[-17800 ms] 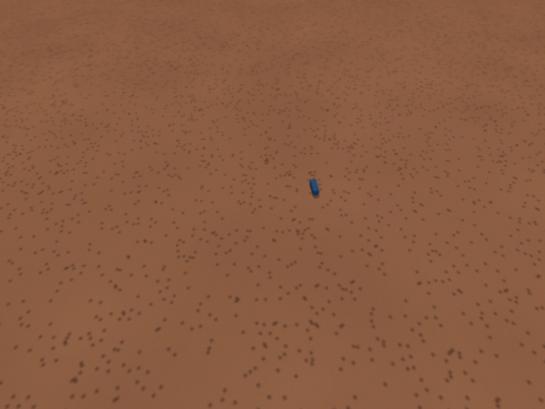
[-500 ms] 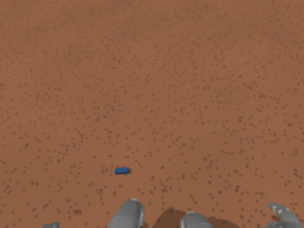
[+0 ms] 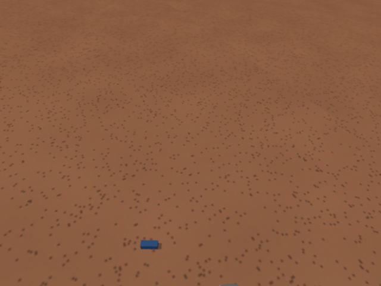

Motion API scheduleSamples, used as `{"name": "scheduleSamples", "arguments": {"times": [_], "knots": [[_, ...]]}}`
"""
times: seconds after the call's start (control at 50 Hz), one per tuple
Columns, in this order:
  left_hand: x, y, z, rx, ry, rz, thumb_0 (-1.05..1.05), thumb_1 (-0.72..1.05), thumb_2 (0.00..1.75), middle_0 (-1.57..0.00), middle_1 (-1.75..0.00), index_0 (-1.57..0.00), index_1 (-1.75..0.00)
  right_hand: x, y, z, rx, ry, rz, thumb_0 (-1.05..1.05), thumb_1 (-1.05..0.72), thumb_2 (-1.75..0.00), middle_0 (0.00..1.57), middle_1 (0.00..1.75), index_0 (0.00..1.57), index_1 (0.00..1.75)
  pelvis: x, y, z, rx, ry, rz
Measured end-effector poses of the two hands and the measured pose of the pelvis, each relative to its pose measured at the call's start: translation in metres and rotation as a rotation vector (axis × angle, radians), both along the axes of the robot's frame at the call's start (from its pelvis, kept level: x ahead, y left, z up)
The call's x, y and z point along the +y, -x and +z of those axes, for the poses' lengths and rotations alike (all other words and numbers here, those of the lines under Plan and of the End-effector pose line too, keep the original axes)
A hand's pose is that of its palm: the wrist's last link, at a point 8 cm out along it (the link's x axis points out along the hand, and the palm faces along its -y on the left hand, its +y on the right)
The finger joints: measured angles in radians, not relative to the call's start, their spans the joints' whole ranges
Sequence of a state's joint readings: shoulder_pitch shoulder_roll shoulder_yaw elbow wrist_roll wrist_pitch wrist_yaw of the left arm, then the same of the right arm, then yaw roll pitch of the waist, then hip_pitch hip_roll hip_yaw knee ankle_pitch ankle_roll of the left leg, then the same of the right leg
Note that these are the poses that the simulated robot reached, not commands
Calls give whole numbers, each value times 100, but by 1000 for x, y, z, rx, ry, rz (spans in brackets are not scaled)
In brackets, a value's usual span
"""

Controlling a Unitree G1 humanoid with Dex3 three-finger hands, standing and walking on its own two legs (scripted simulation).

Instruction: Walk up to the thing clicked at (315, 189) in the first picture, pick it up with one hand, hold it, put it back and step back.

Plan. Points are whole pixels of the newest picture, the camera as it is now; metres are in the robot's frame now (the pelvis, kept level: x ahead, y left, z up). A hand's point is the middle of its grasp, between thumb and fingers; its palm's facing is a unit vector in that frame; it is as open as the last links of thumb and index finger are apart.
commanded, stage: walk up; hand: left
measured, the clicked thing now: (149, 244) +0.51 +0.18 -0.74
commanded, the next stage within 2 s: stand in 0.60 s
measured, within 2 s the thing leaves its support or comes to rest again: neither
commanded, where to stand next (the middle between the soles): +0.11 -0.06 m, yaw -5 degrees
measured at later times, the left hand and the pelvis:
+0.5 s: hand out of the picture +0.11 +0.24 -0.14, palm faces -0.07 -0.93 -0.36, open 7.4 cm; pelvis +0.03 -0.02 +0.00, yaw -3 degrees
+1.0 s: hand out of the picture +0.14 +0.23 -0.13, palm faces -0.10 -0.94 -0.34, open 7.4 cm; pelvis +0.03 -0.02 +0.02, yaw -3 degrees
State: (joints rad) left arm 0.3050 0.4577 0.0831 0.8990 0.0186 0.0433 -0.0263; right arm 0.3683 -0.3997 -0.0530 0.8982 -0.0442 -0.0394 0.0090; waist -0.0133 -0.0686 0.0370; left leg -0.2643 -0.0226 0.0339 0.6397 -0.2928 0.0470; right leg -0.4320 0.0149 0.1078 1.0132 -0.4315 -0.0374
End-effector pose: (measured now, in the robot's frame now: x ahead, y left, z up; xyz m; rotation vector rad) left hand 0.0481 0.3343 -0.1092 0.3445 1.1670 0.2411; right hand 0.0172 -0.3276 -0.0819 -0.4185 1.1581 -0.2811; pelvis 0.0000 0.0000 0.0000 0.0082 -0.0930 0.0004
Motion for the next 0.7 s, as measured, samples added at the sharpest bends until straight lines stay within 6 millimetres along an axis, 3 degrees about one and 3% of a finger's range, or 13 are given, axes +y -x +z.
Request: {"name": "scheduleSamples", "arguments": {"times": [0.08,0.18,0.32,0.48,0.6,0.7], "knots": [[-7,1,-5,36,49,-15,1,90,90,-20,-30,-20,-30,8,-1,10,-6,4,-7,1,-90,-90,20,30,21,30,1,-3,7,7,13,-13],[-17,10,-10,121,74,-22,1,90,90,-20,-30,-20,-30,4,-14,15,-14,12,-5,1,-90,-90,20,30,21,30,-3,-8,9,25,14,-40],[-41,0,-8,142,37,-39,1,90,90,-20,-30,-20,-30,-15,-42,-9,-10,-27,-10,1,-90,-90,20,30,21,30,-16,-18,0,37,43,-58],[-54,-52,4,32,29,-69,1,90,90,-20,-30,-20,-30,6,-70,-28,-30,-121,-12,1,-91,-90,20,30,21,30,-18,-30,3,39,6,-52],[-60,-98,12,-63,35,-102,1,90,90,-20,-30,-20,-30,16,-82,-25,-26,-151,-8,1,-91,-90,20,30,21,30,-21,-36,8,44,8,-49],[-65,-119,17,-81,48,-126,1,90,90,-20,-30,-20,-30,13,-85,-18,-19,-136,-24,1,-91,-90,20,30,21,30,-20,-38,14,38,7,-51]]}}
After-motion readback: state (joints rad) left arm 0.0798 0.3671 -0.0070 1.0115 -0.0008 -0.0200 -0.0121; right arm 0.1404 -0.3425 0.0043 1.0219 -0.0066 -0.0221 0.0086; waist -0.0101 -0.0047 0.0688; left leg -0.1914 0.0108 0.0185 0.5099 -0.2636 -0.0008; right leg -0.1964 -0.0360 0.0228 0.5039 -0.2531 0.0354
